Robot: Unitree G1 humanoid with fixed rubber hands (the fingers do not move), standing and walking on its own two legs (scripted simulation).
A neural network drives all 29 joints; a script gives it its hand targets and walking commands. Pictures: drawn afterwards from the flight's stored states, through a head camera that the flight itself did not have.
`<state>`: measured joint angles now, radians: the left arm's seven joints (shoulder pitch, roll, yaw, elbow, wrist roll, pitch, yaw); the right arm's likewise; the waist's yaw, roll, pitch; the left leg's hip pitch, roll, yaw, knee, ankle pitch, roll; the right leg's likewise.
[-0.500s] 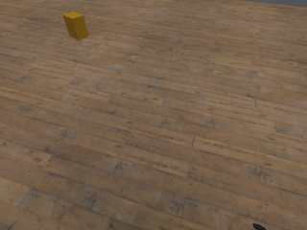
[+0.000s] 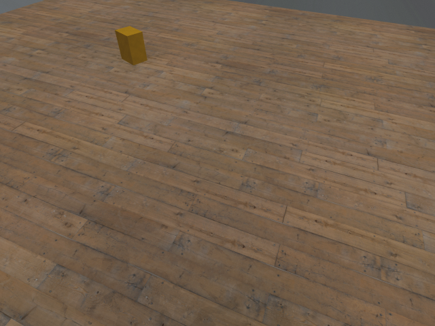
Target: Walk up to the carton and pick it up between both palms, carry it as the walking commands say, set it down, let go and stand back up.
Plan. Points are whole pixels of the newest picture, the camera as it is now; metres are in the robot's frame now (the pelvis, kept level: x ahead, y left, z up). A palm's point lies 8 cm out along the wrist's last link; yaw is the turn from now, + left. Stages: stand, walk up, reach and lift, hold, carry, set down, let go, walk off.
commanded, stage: walk up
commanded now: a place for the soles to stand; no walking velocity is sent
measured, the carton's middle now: (131, 45) +2.78 +0.82 -0.64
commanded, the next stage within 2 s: none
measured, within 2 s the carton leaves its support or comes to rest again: neither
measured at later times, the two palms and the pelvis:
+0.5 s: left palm (7, 281) +0.26 +0.44 -0.09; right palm (335, 295) +0.22 -0.23 -0.09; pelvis +0.17 +0.11 +0.00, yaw +5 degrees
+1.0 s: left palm (41, 214) +0.42 +0.44 -0.09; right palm (273, 137) +0.69 -0.18 -0.08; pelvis +0.47 +0.10 +0.00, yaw +14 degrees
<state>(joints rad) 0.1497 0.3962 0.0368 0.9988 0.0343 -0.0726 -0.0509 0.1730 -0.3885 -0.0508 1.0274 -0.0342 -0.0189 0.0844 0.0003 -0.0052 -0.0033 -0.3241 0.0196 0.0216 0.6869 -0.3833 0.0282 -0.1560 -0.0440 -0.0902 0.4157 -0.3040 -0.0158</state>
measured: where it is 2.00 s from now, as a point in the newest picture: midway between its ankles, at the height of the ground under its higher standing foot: (165, 175)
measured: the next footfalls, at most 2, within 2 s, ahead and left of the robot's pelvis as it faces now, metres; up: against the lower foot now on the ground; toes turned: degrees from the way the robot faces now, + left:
left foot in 0.24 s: +0.18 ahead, +0.22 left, +0.00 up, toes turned +12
right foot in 0.70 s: +0.48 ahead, -0.03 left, +0.00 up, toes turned +2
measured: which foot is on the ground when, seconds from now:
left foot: up 0.00-0.22, down 0.24-0.72, up 0.74-1.00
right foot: down 0.00-0.22, up 0.24-0.68, down 0.70-1.00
